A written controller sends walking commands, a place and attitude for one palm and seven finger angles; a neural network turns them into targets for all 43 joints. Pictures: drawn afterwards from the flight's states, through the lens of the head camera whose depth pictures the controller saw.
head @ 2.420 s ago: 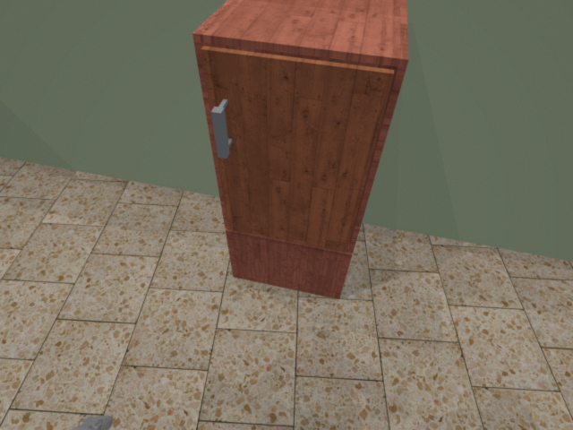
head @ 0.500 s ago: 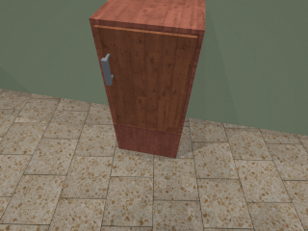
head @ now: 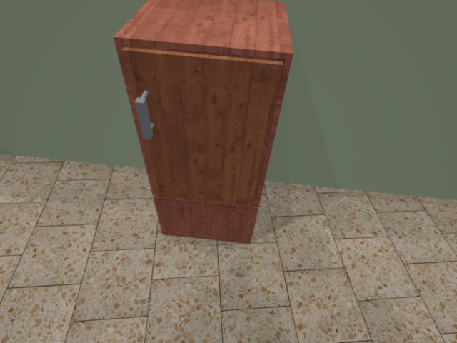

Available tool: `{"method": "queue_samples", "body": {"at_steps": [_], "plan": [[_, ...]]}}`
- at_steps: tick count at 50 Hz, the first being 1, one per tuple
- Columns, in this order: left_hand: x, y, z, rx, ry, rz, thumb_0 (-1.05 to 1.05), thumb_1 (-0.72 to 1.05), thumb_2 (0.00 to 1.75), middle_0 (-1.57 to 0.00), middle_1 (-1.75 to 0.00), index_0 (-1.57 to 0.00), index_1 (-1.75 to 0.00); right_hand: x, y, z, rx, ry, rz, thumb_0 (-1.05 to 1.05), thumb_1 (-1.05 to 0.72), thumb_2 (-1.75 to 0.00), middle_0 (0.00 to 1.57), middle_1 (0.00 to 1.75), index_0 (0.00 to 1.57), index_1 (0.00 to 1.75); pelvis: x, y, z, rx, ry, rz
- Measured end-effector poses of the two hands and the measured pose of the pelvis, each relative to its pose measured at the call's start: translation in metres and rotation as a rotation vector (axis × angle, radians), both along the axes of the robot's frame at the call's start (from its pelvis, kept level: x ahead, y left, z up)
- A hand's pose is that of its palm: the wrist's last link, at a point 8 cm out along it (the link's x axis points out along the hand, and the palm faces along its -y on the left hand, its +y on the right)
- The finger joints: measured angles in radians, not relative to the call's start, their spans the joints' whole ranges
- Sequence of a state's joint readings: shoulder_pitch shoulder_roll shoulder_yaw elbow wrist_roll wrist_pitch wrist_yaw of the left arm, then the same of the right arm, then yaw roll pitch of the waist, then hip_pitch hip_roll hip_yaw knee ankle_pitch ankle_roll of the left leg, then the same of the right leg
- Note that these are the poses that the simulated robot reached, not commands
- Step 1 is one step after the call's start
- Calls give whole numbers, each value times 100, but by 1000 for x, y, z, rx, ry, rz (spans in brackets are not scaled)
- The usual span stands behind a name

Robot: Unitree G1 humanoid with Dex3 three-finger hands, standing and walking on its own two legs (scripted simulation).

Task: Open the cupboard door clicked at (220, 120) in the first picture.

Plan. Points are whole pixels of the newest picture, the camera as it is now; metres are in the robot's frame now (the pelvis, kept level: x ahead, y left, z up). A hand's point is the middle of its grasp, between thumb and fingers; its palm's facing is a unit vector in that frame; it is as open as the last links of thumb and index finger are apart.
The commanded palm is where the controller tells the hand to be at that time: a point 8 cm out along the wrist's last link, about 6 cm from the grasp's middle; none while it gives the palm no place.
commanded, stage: take the last steps up to it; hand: left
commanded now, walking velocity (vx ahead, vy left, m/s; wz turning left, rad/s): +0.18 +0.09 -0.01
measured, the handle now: (146, 115) +0.68 +0.26 +0.00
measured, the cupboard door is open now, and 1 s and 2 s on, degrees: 0 0 0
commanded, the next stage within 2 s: come to a stop and stand still in 0.14 s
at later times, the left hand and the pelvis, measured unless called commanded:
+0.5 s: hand (142, 325) +0.19 +0.18 -0.17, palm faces +0.06 -0.98 -0.21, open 7.2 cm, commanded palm none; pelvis +0.10 +0.01 -0.01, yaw +1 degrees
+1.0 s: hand out of the picture +0.07 +0.24 -0.17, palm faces +0.00 -0.98 -0.19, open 7.4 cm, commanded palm none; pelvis +0.08 +0.05 +0.01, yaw -2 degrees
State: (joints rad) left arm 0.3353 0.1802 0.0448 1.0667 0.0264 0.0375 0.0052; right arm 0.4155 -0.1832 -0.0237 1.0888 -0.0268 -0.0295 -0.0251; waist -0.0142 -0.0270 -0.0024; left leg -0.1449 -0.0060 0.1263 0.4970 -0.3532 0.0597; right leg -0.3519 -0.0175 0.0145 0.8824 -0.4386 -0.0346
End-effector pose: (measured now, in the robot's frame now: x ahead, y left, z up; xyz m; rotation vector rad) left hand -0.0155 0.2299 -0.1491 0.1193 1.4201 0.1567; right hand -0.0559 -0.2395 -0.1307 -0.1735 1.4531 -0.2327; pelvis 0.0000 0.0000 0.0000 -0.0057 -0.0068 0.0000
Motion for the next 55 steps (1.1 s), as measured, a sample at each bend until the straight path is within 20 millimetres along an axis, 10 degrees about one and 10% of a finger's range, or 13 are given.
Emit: {"method": "queue_samples", "body": {"at_steps": [11,19,27,33,46,55], "plan": [[122,-2,7,-2,-124,-81,1,91,90,-20,-30,-20,-30,-13,54,1,110,174,-85,1,-91,-90,20,30,20,30,53,4,2,11,-3,-18],[198,-25,3,2,-271,-74,0,91,90,-20,-30,-20,-30,52,44,-23,123,163,-90,1,-90,-90,20,30,20,30,96,-5,-12,1,-22,14],[192,13,9,50,-240,-28,-1,93,90,-21,-30,-21,-30,184,26,-16,36,-121,28,1,-92,-90,20,30,20,30,94,15,-5,3,-10,22],[168,58,-12,34,-190,0,0,92,90,-21,-30,-21,-30,228,37,-1,-49,-290,95,1,-92,-90,20,30,20,30,89,47,-17,-18,-21,16],[86,78,5,16,50,2,0,91,90,-20,-30,-20,-30,189,64,21,-37,-211,57,1,-91,-90,20,30,20,30,86,56,11,-24,8,-22],[93,31,6,28,2,-38,0,91,90,-20,-30,-20,-30,115,28,-7,14,-51,-30,1,-91,-90,20,30,20,30,73,25,1,11,4,-19]]}}
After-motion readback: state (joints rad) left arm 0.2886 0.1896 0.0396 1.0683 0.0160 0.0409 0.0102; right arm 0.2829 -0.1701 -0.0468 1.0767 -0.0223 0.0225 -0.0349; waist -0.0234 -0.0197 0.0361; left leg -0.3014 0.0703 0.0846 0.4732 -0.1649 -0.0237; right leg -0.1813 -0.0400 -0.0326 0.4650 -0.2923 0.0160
